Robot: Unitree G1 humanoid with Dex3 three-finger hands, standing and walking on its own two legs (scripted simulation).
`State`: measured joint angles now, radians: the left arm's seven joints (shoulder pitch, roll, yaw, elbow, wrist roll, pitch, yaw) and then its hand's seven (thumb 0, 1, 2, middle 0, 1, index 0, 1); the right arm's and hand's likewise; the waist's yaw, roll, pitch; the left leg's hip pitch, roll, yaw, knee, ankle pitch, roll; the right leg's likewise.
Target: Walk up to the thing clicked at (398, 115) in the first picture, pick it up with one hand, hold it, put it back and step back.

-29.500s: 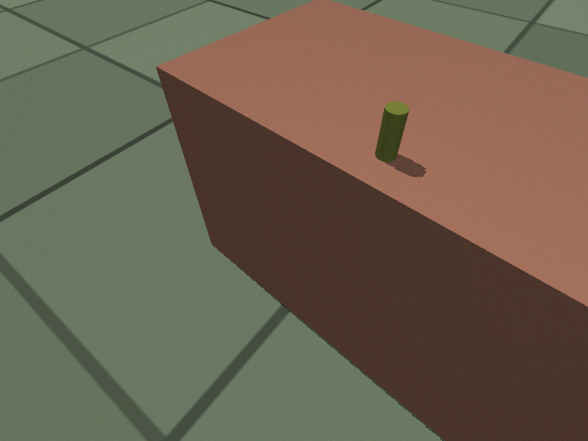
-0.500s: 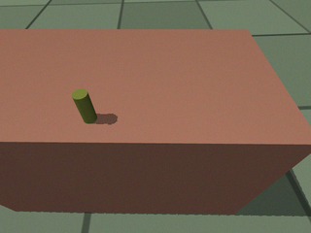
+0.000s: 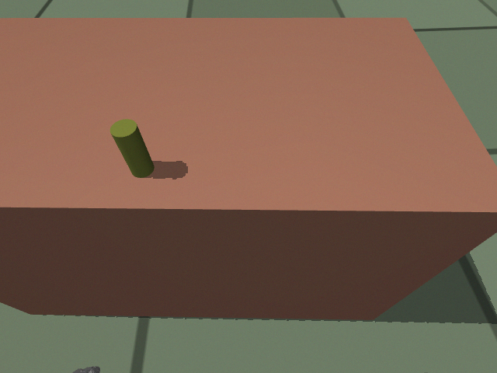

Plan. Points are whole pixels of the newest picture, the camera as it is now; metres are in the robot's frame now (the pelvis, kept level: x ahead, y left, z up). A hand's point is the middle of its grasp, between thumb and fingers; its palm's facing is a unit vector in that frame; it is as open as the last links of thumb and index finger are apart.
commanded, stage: step back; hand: left
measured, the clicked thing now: (134, 150) +0.46 +0.22 +0.08
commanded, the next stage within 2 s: none
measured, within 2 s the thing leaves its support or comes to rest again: neither
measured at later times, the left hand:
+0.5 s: hand out of the picture +0.03 +0.30 -0.17, palm faces -0.08 -0.93 -0.37, open 7.4 cm
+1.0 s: hand out of the picture -0.08 +0.31 -0.16, palm faces +0.03 -0.92 -0.39, open 7.4 cm
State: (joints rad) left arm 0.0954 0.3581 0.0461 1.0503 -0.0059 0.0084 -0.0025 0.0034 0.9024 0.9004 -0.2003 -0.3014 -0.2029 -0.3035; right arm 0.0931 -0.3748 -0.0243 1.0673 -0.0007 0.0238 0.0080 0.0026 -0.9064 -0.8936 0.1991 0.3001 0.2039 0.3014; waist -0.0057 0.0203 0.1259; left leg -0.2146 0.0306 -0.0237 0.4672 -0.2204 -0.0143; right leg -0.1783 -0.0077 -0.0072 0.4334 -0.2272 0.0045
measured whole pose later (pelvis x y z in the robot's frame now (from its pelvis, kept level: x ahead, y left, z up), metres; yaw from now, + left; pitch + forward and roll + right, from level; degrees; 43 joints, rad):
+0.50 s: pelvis -0.09 +0.03 -0.01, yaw -3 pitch -1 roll -1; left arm 0.11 0.39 0.07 0.89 0.01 0.06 0.01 0.00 0.90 0.90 -0.20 -0.30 -0.20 -0.30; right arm 0.12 -0.36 -0.04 0.87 -0.03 0.03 -0.01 0.00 -0.90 -0.89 0.20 0.30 0.21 0.30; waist -0.01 -0.03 0.21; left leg -0.34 0.02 0.03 0.59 -0.23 0.03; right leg -0.33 0.05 0.11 0.90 -0.50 0.02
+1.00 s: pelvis -0.21 +0.04 -0.02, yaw +2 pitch -3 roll +1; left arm 0.09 0.39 0.07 0.77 0.01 0.06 0.01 0.00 0.90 0.90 -0.20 -0.30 -0.20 -0.30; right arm 0.15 -0.38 -0.05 0.88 -0.03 0.03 0.00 0.00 -0.91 -0.89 0.20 0.30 0.20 0.30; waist 0.01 -0.03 0.21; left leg -0.27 -0.05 -0.01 0.66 -0.34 0.03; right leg -0.42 -0.02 0.05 0.81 -0.42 -0.01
